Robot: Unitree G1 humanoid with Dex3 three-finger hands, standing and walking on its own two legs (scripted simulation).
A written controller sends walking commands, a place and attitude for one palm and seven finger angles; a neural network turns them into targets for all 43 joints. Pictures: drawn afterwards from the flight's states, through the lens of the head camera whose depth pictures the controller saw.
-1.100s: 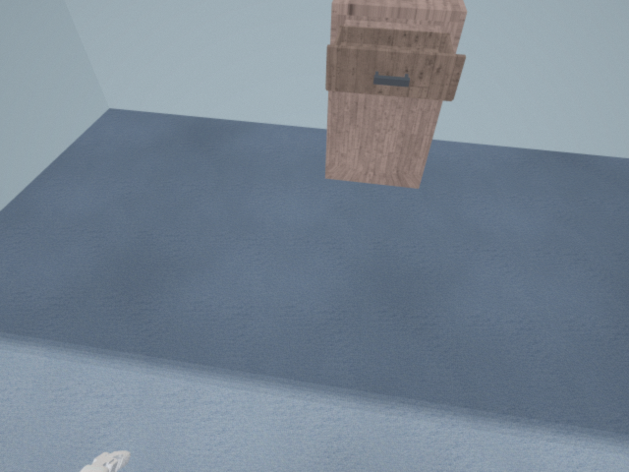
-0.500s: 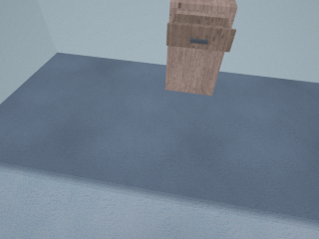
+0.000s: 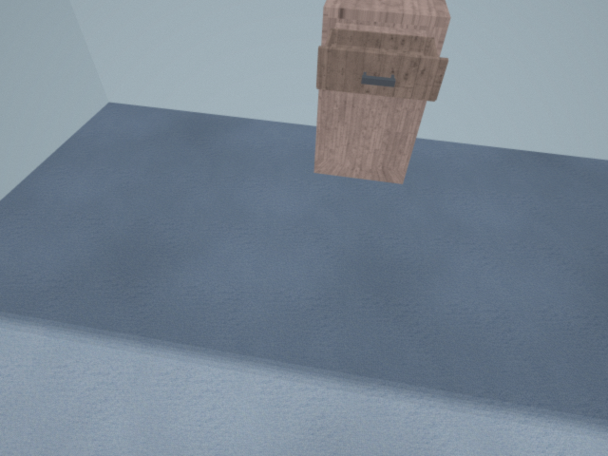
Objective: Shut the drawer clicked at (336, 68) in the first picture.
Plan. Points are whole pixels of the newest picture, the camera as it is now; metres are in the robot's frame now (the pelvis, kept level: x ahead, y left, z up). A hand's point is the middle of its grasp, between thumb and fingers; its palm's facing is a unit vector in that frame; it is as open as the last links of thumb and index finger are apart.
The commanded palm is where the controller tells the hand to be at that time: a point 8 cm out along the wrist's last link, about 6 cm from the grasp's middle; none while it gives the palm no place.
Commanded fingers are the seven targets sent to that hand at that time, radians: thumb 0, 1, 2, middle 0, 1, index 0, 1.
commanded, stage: look at it before walking up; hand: left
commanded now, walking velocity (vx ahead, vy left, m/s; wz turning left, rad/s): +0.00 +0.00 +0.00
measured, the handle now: (378, 78) +1.28 -0.19 -0.08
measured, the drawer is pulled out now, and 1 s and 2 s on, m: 0.30 0.30 0.30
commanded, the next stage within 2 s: walk to a spot facing it in 0.34 s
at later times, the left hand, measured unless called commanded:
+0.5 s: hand out of the picture +0.07 +0.24 -0.16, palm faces -0.02 -0.94 -0.33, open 7.4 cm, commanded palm none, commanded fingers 0.00 0.90 0.90 -0.20 -0.30 -0.20 -0.30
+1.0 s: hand out of the picture +0.15 +0.12 -0.17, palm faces -0.15 -0.97 -0.21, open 7.4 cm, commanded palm none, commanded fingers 0.00 0.90 0.90 -0.20 -0.30 -0.20 -0.30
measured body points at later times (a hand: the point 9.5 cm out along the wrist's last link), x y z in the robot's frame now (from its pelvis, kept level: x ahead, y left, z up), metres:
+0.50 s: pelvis +0.01 +0.00 +0.00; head +0.01 +0.00 +0.45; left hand +0.07 +0.29 -0.13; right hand +0.08 -0.30 -0.13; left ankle +0.02 +0.13 -0.74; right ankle +0.01 -0.12 -0.74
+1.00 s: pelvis +0.12 -0.07 -0.01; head +0.13 -0.08 +0.44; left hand +0.16 +0.17 -0.15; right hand +0.09 -0.32 -0.16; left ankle +0.13 +0.08 -0.66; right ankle +0.08 -0.13 -0.74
